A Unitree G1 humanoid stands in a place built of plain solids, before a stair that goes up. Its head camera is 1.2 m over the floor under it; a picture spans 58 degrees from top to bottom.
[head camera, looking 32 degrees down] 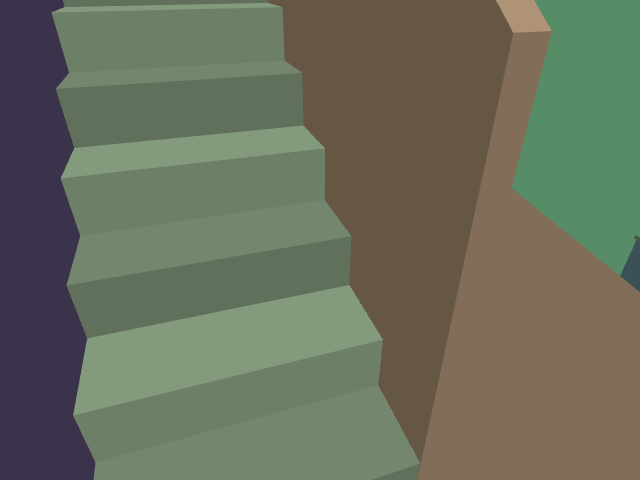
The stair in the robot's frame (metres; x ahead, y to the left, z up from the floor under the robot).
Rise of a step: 0.18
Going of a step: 0.25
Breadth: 0.75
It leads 18 degrees to the left of straight ahead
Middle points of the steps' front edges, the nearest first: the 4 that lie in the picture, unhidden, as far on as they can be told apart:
0.72 0.19 0.36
0.96 0.26 0.54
1.19 0.34 0.72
1.42 0.42 0.91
